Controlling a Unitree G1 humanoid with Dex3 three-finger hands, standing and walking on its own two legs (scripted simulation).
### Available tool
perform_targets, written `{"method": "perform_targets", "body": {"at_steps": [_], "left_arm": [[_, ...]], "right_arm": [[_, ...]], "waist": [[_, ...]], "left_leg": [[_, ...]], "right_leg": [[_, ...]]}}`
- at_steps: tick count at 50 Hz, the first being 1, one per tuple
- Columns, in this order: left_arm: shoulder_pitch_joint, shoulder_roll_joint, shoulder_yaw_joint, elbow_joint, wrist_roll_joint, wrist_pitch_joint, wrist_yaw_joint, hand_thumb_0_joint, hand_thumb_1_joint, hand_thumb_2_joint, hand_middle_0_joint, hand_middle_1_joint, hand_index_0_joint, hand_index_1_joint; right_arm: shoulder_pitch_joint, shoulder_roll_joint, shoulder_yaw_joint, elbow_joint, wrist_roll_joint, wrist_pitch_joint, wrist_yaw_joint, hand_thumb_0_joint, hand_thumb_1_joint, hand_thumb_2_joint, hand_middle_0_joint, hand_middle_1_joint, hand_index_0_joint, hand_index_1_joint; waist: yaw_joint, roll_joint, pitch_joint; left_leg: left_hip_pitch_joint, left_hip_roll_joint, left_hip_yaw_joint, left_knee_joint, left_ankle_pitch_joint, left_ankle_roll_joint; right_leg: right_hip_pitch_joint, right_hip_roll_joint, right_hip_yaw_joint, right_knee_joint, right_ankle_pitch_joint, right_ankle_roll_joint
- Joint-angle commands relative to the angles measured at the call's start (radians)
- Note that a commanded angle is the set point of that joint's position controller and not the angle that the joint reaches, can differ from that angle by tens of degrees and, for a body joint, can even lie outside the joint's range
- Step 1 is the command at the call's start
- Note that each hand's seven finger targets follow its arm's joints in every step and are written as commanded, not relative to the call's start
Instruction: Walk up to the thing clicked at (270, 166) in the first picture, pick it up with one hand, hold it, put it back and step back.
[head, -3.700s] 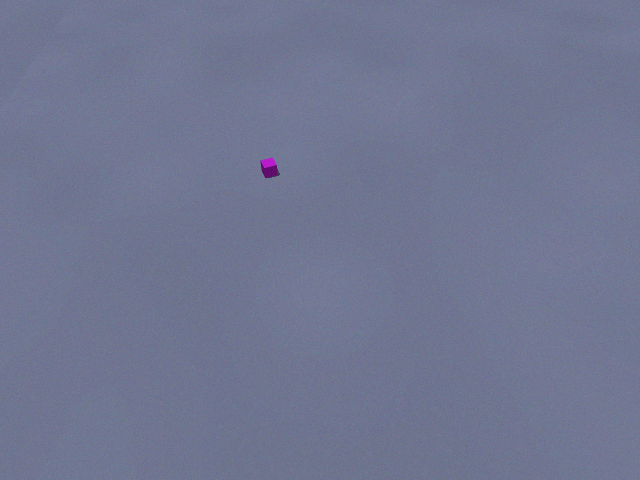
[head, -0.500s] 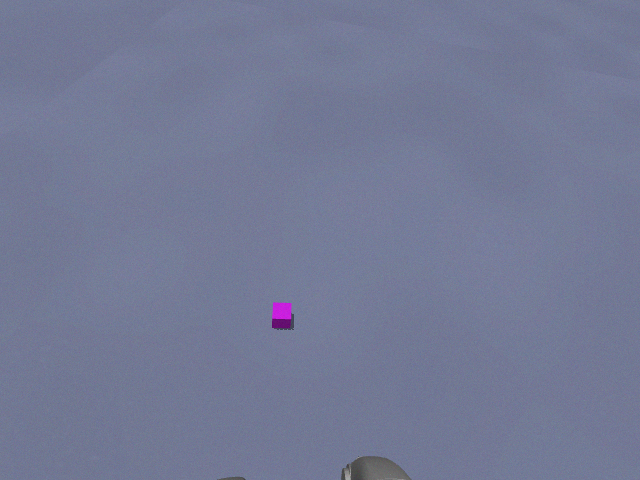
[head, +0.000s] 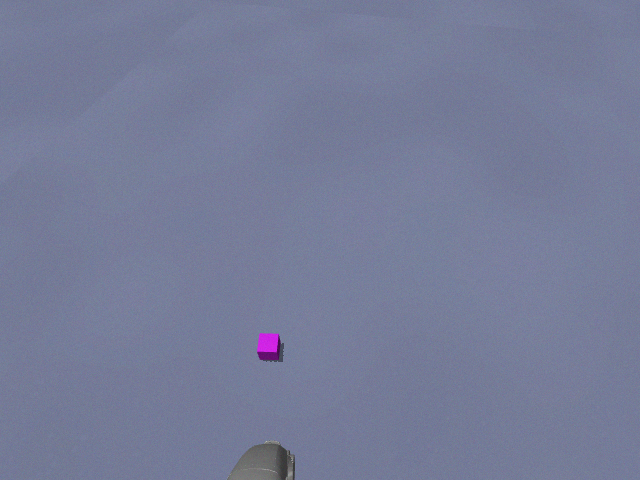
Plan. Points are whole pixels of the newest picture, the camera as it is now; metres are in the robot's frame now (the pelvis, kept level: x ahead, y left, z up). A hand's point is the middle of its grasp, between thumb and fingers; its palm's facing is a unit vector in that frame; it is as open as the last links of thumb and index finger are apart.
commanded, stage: walk up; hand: left
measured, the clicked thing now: (269, 346) +0.59 +0.23 -0.73
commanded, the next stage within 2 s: none
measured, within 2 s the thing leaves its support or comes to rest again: neither
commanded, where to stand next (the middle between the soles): +0.22 -0.04 m, yaw +4 degrees
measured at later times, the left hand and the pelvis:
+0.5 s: hand (204, 430) +0.20 +0.20 -0.15, palm faces +0.00 -0.91 -0.41, open 7.4 cm; pelvis +0.13 -0.09 -0.02, yaw +2 degrees
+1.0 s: hand (184, 441) +0.19 +0.23 -0.16, palm faces +0.05 -0.89 -0.46, open 7.4 cm; pelvis +0.18 -0.07 -0.02, yaw +5 degrees
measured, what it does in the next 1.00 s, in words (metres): walks ahead: left foot, then right foot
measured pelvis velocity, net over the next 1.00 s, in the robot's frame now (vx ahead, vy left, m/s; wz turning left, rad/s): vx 0.18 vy -0.07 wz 0.09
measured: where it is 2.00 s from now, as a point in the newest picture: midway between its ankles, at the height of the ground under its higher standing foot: outside the picture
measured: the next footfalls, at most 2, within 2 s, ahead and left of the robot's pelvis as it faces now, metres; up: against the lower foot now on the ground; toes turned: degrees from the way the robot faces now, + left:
left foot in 0.18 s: +0.18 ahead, +0.09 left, +0.00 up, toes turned +7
right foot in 0.50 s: +0.27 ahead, -0.20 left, +0.00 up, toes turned +3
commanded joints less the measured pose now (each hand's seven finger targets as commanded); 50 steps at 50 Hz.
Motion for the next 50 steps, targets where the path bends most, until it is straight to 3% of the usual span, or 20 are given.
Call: {"method": "perform_targets", "body": {"at_steps": [1, 3, 7, 8, 9, 10, 13, 16, 23, 24, 26, 27, 32, 39, 43, 44, 45, 46, 47, 50], "left_arm": [[0.027, 0.261, 0.075, -0.097, -0.004, -0.028, 0.019, 0.0, 0.9, 0.9, -0.2, -0.3, -0.2, -0.3], [0.028, 0.256, 0.071, -0.105, -0.002, -0.023, 0.018, 0.0, 0.9, 0.9, -0.2, -0.3, -0.2, -0.3], [-0.016, 0.226, 0.049, -0.128, -0.009, -0.012, 0.013, 0.0, 0.9, 0.9, -0.2, -0.3, -0.2, -0.3], [0.005, 0.183, 0.035, -0.131, -0.012, -0.013, 0.014, 0.0, 0.9, 0.9, -0.2, -0.3, -0.2, -0.3], [0.04, 0.126, 0.026, -0.146, -0.015, -0.012, 0.014, 0.0, 0.9, 0.9, -0.2, -0.3, -0.2, -0.3], [0.048, 0.216, 0.048, -0.138, -0.01, 0.003, 0.024, 0.0, 0.9, 0.9, -0.2, -0.3, -0.2, -0.3], [0.01, 0.239, 0.054, -0.109, -0.01, 0.014, 0.025, 0.0, 0.9, 0.9, -0.2, -0.3, -0.2, -0.3], [0.076, 0.204, 0.055, -0.053, -0.014, 0.016, 0.006, 0.0, 0.9, 0.9, -0.2, -0.3, -0.2, -0.3], [0.078, 0.191, 0.058, 0.053, -0.019, -0.017, 0.051, 0.0, 0.9, 0.9, -0.2, -0.3, -0.2, -0.3], [0.078, 0.223, 0.062, 0.053, -0.011, -0.027, 0.062, 0.0, 0.9, 0.9, -0.2, -0.3, -0.2, -0.3], [0.082, 0.391, 0.089, 0.015, 0.0, -0.044, 0.071, 0.0, 0.9, 0.9, -0.2, -0.3, -0.2, -0.3], [0.028, 0.395, 0.09, 0.004, -0.007, -0.042, 0.075, 0.0, 0.9, 0.9, -0.2, -0.3, -0.2, -0.3], [-0.045, 0.314, 0.067, 0.001, -0.003, -0.051, 0.095, 0.0, 0.9, 0.9, -0.2, -0.3, -0.2, -0.3], [-0.039, 0.314, 0.07, -0.009, 0.005, -0.045, 0.103, 0.0, 0.9, 0.9, -0.2, -0.3, -0.2, -0.3], [-0.104, 0.291, 0.047, -0.016, -0.006, -0.026, 0.095, 0.0, 0.9, 0.9, -0.2, -0.3, -0.2, -0.3], [-0.1, 0.248, 0.028, -0.015, -0.009, -0.02, 0.094, 0.0, 0.9, 0.9, -0.2, -0.3, -0.2, -0.3], [-0.077, 0.17, 0.002, -0.015, -0.02, -0.014, 0.094, 0.0, 0.9, 0.9, -0.2, -0.3, -0.2, -0.3], [-0.088, 0.178, 0.001, -0.01, -0.029, -0.012, 0.104, 0.0, 0.9, 0.9, -0.2, -0.3, -0.2, -0.3], [-0.107, 0.249, 0.018, 0.024, -0.018, -0.014, 0.112, 0.0, 0.9, 0.9, -0.2, -0.3, -0.2, -0.3], [-0.037, 0.204, 0.011, 0.082, -0.031, -0.027, 0.097, 0.0, 0.9, 0.9, -0.2, -0.3, -0.2, -0.3]], "right_arm": [[-0.005, -0.191, -0.06, -0.089, -0.002, -0.019, -0.001, 0.0, -0.9, -0.9, 0.2, 0.3, 0.2, 0.3], [-0.03, -0.184, -0.064, -0.103, 0.002, -0.02, 0.002, 0.0, -0.9, -0.9, 0.2, 0.3, 0.2, 0.3], [0.127, -0.179, -0.082, -0.073, 0.003, -0.037, -0.011, 0.0, -0.9, -0.9, 0.2, 0.3, 0.2, 0.3], [0.22, -0.227, -0.102, -0.06, -0.007, -0.04, -0.026, 0.0, -0.9, -0.9, 0.2, 0.3, 0.2, 0.3], [0.275, -0.318, -0.128, -0.077, -0.02, -0.041, -0.041, 0.0, -0.9, -0.9, 0.2, 0.3, 0.2, 0.3], [0.24, -0.357, -0.137, -0.112, 0.01, -0.034, -0.049, 0.0, -0.9, -0.9, 0.2, 0.3, 0.2, 0.3], [0.109, -0.278, -0.106, -0.129, 0.018, -0.033, -0.051, 0.0, -0.9, -0.9, 0.2, 0.3, 0.2, 0.3], [0.019, -0.26, -0.09, -0.139, 0.0, -0.038, -0.03, 0.0, -0.9, -0.9, 0.2, 0.3, 0.2, 0.3], [-0.105, -0.189, -0.046, -0.135, 0.003, 0.034, -0.009, 0.0, -0.9, -0.9, 0.2, 0.3, 0.2, 0.3], [-0.072, -0.14, -0.031, -0.132, 0.004, 0.045, -0.012, 0.0, -0.9, -0.9, 0.2, 0.3, 0.2, 0.3], [-0.017, -0.153, -0.039, -0.136, -0.004, 0.062, -0.014, 0.0, -0.9, -0.9, 0.2, 0.3, 0.2, 0.3], [-0.047, -0.22, -0.061, -0.119, -0.008, 0.07, -0.017, 0.0, -0.9, -0.9, 0.2, 0.3, 0.2, 0.3], [0.046, -0.22, -0.08, -0.035, -0.027, 0.091, 0.008, 0.0, -0.9, -0.9, 0.2, 0.3, 0.2, 0.3], [-0.04, -0.191, -0.086, -0.059, -0.029, 0.105, 0.026, 0.0, -0.9, -0.9, 0.2, 0.3, 0.2, 0.3], [0.017, -0.172, -0.083, -0.027, -0.014, 0.08, 0.017, 0.0, -0.9, -0.9, 0.2, 0.3, 0.2, 0.3], [0.061, -0.186, -0.089, -0.01, -0.019, 0.07, 0.008, 0.0, -0.9, -0.9, 0.2, 0.3, 0.2, 0.3], [0.062, -0.244, -0.098, -0.014, -0.037, 0.063, -0.001, 0.0, -0.9, -0.9, 0.2, 0.3, 0.2, 0.3], [-0.032, -0.332, -0.109, -0.051, -0.023, 0.065, 0.001, 0.0, -0.9, -0.9, 0.2, 0.3, 0.2, 0.3], [-0.069, -0.332, -0.11, -0.054, -0.015, 0.07, 0.007, 0.0, -0.9, -0.9, 0.2, 0.3, 0.2, 0.3], [-0.133, -0.25, -0.074, -0.056, -0.013, 0.064, -0.005, 0.0, -0.9, -0.9, 0.2, 0.3, 0.2, 0.3]], "waist": [[0.009, -0.151, -0.01], [0.013, -0.133, -0.002], [-0.105, -0.04, -0.067], [-0.149, 0.044, -0.129], [-0.158, 0.208, -0.188], [-0.145, 0.091, -0.198], [-0.086, -0.014, -0.022], [-0.046, 0.152, 0.025], [0.013, 0.089, -0.053], [0.026, -0.033, -0.066], [0.015, -0.22, -0.094], [0.012, -0.142, -0.033], [-0.038, -0.175, -0.018], [-0.012, -0.201, -0.039], [-0.071, -0.166, -0.091], [-0.096, -0.096, -0.12], [-0.092, 0.101, -0.116], [-0.079, 0.244, -0.082], [-0.084, 0.18, -0.04], [-0.027, 0.144, -0.041]], "left_leg": [[-0.03, 0.024, -0.014, -0.142, 0.057, 0.005], [0.027, 0.004, 0.017, -0.205, 0.087, 0.007], [0.447, -0.068, 0.065, -0.431, 0.21, 0.044], [0.616, 0.007, -0.062, -0.472, 0.131, 0.086], [0.791, 0.282, -0.504, -0.538, 0.109, 0.198], [0.731, 0.453, -0.763, -0.622, 0.028, 0.334], [0.453, 0.325, -0.438, -0.624, 0.124, 0.26], [0.204, 0.203, -0.174, -0.638, 0.129, 0.197], [-0.047, 0.075, -0.029, -0.308, 0.032, 0.111], [-0.081, 0.024, 0.016, -0.168, -0.054, 0.078], [-0.167, -0.032, -0.083, 0.186, -0.265, 0.031], [-0.176, 0.006, -0.141, 0.216, -0.223, 0.026], [-0.093, 0.059, -0.113, 0.159, -0.018, 0.007], [0.013, 0.03, -0.047, -0.055, -0.104, 0.001], [0.259, -0.039, 0.022, -0.295, 0.006, 0.01], [0.33, -0.044, -0.015, -0.407, 0.004, 0.021], [0.359, 0.103, -0.275, -0.546, -0.114, 0.069], [0.284, 0.276, -0.532, -0.619, -0.216, 0.186], [0.183, 0.3, -0.549, -0.605, -0.22, 0.252], [0.163, 0.171, -0.283, -0.447, 0.166, 0.169]], "right_leg": [[0.083, -0.307, 0.301, -0.293, 0.124, -0.177], [0.063, -0.281, 0.26, -0.28, 0.133, -0.148], [-0.1, -0.185, 0.112, 0.002, 0.345, -0.09], [-0.202, -0.117, 0.054, 0.225, 0.347, -0.045], [-0.446, 0.009, 0.036, 0.481, -0.043, 0.02], [-0.516, -0.003, 0.143, 0.613, -0.268, 0.046], [-0.469, -0.089, 0.244, 0.603, -0.139, 0.031], [-0.27, -0.106, 0.15, 0.404, -0.044, 0.048], [0.12, 0.016, 0.041, 0.045, 0.164, 0.061], [0.153, -0.028, 0.111, -0.043, 0.123, 0.047], [0.057, -0.427, 0.755, -0.33, -0.333, -0.166], [-0.002, -0.425, 0.779, -0.356, -0.472, -0.195], [-0.062, -0.283, 0.461, -0.265, -0.246, -0.128], [-0.091, -0.271, 0.368, -0.189, -0.13, -0.147], [-0.206, -0.233, 0.27, -0.032, 0.012, -0.114], [-0.224, -0.193, 0.224, 0.095, 0.028, -0.075], [-0.332, -0.115, 0.145, 0.28, -0.021, -0.008], [-0.395, -0.007, 0.053, 0.319, -0.266, 0.026], [-0.327, -0.048, 0.127, 0.366, -0.298, 0.026], [-0.172, -0.042, 0.095, 0.18, -0.117, 0.03]]}}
